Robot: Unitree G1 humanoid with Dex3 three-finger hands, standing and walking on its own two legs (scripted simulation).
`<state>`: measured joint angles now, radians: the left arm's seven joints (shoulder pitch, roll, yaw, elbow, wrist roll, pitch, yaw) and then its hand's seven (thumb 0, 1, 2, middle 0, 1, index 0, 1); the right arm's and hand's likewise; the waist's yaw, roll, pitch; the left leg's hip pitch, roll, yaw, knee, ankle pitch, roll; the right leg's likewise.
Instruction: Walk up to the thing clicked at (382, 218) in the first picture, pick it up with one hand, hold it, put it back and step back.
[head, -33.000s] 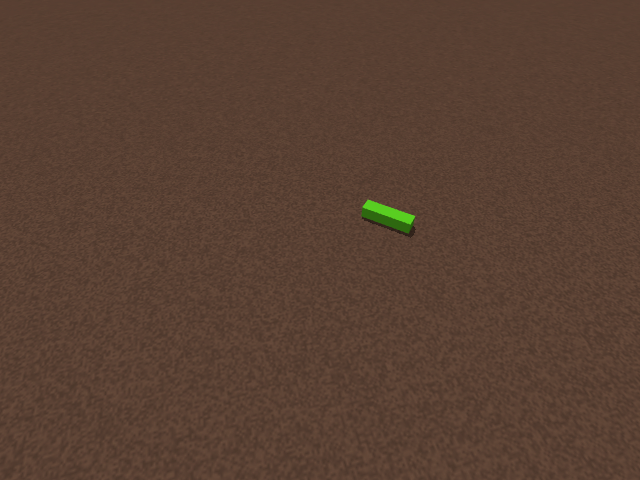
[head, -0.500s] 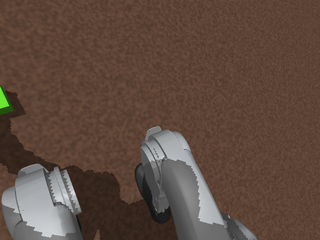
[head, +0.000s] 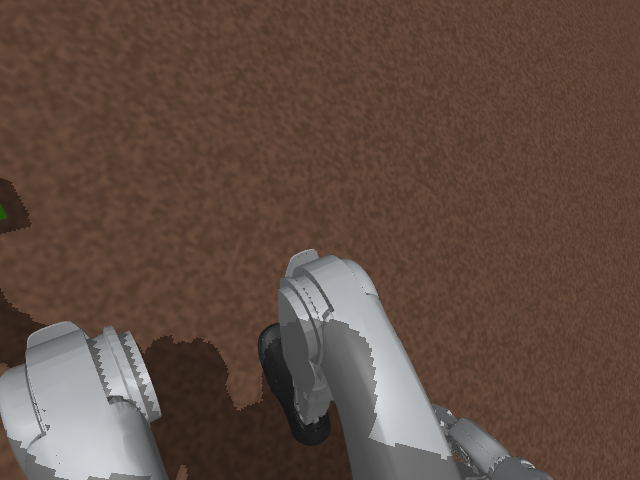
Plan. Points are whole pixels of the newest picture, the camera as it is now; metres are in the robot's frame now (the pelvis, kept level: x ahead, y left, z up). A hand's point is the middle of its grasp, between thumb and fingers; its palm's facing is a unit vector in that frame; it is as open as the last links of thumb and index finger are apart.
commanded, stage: close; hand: left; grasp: from above
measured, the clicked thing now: out of the picture +0.45 +0.35 -0.27
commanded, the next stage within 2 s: settle in 1.68 s
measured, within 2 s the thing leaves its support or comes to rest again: neither
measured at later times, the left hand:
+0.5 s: hand out of the picture +0.44 +0.35 -0.25, palm faces -0.41 -0.19 -0.89, open 12.7 cm
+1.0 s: hand out of the picture +0.43 +0.35 -0.25, palm faces -0.42 -0.19 -0.89, open 10.8 cm
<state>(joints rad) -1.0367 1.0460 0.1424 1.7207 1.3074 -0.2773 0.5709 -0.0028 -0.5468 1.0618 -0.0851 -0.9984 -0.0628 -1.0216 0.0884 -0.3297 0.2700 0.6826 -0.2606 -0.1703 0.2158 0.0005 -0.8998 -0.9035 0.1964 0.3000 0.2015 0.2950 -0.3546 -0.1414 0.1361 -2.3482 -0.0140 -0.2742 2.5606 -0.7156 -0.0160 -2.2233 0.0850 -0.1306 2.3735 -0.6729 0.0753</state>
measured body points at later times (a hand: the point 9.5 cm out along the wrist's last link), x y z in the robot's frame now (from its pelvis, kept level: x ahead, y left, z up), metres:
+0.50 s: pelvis +0.00 +0.00 +0.00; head +0.27 +0.15 +0.32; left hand +0.46 +0.36 -0.20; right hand +0.06 -0.25 -0.05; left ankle +0.06 +0.13 -0.27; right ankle +0.12 -0.13 -0.27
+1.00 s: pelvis +0.00 +0.00 +0.00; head +0.26 +0.15 +0.33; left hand +0.45 +0.36 -0.20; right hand +0.07 -0.25 -0.05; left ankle +0.06 +0.13 -0.27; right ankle +0.12 -0.13 -0.27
